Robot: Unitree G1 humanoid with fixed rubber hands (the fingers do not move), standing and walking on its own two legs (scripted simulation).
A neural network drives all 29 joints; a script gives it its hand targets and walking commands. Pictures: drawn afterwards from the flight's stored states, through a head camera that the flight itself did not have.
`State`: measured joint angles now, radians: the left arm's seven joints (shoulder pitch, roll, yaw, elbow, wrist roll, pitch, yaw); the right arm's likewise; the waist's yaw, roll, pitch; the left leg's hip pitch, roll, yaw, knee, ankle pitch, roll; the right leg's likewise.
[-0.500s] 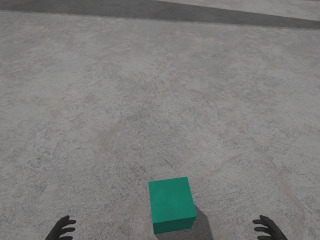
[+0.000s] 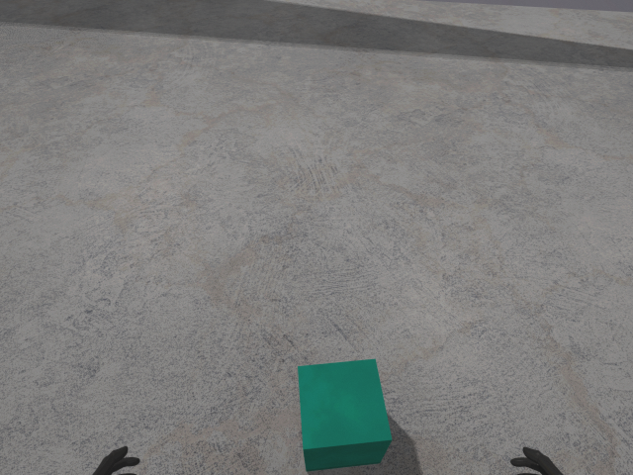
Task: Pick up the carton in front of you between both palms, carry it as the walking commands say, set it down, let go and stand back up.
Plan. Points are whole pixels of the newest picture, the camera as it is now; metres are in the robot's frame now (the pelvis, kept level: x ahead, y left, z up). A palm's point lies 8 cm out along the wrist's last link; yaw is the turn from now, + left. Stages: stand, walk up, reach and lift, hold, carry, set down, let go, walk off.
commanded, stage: stand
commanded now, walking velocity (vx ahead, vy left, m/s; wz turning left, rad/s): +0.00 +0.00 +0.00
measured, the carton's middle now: (340, 416) +0.39 -0.05 -0.64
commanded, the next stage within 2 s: none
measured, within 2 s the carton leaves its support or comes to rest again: neither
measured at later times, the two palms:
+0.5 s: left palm out of the picture +0.07 +0.30 -0.09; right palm out of the picture +0.08 -0.30 -0.09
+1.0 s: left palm out of the picture +0.05 +0.31 -0.09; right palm out of the picture +0.06 -0.32 -0.10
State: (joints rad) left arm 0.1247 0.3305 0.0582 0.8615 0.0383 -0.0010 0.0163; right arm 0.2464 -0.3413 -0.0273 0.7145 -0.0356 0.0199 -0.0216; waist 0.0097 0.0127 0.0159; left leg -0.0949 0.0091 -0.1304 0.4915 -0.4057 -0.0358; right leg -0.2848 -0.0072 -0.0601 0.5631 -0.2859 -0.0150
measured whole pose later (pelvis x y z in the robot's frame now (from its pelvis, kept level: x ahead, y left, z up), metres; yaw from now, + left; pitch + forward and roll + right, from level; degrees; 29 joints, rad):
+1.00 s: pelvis -0.04 -0.01 +0.01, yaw +1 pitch -3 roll +0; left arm 0.10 0.39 0.05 1.05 0.01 0.00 0.00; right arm 0.20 -0.39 0.00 0.92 -0.02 0.00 -0.01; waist 0.02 0.00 0.04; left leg -0.05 0.01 -0.15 0.39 -0.30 -0.06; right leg -0.22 -0.01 -0.08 0.46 -0.19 -0.03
